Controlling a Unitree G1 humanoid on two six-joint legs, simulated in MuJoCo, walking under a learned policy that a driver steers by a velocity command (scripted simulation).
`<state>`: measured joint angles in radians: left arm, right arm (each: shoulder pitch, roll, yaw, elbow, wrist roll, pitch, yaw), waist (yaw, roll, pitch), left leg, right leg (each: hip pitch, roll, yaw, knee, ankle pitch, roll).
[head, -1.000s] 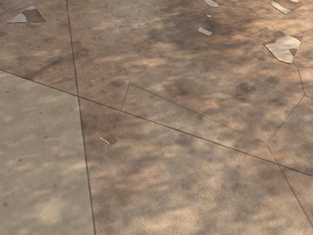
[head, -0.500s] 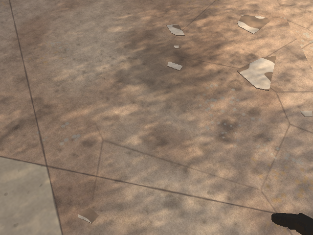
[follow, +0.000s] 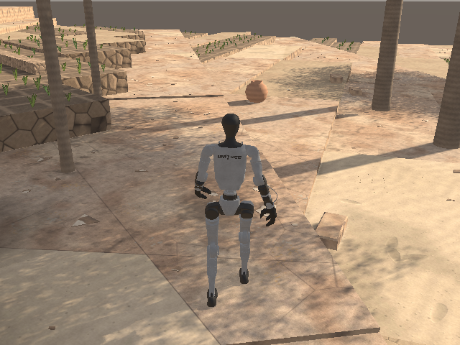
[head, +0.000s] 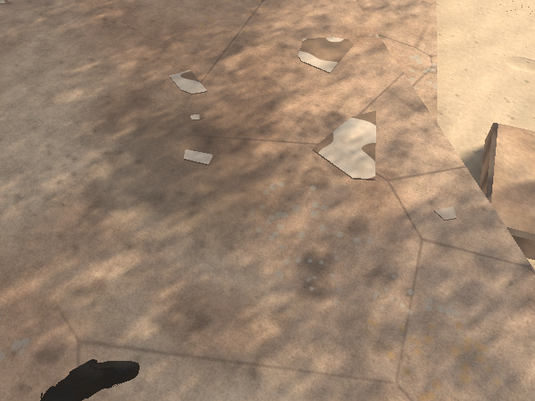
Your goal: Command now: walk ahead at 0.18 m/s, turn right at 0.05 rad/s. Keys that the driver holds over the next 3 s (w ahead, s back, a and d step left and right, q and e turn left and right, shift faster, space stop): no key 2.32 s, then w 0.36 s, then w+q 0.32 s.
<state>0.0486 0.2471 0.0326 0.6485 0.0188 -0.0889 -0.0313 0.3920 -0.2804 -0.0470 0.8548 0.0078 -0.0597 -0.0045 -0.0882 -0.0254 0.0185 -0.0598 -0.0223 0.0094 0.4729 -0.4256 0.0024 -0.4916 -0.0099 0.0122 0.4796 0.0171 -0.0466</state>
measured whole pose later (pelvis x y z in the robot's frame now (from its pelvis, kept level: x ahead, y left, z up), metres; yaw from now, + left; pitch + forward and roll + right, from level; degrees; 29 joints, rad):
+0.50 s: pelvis +0.08 +0.01 +0.01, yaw +0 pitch -1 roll -1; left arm 0.20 0.22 0.04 0.87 0.01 -0.01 0.01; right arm 0.25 -0.22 -0.02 0.88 -0.01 -0.02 -0.03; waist 0.01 -0.01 0.01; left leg -0.24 0.03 -0.01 0.56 -0.31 -0.02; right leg -0.30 0.01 -0.01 0.52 -0.21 0.00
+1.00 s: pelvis +0.11 +0.02 +0.01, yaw +0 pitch -2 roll +0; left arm 0.15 0.21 0.05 1.06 0.00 0.02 0.04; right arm 0.24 -0.20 -0.03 1.02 -0.01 -0.01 -0.04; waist 0.00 0.00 0.04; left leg -0.15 0.01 0.01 0.50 -0.32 -0.01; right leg -0.24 -0.01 0.01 0.51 -0.24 0.01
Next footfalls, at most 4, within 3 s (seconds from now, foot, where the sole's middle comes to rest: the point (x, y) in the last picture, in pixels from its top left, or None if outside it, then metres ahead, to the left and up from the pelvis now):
0.28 left None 0.12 0.14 -0.76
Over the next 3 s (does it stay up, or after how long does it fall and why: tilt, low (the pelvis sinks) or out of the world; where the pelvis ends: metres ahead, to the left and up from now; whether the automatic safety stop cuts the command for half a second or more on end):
stays up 0.35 0.01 -0.01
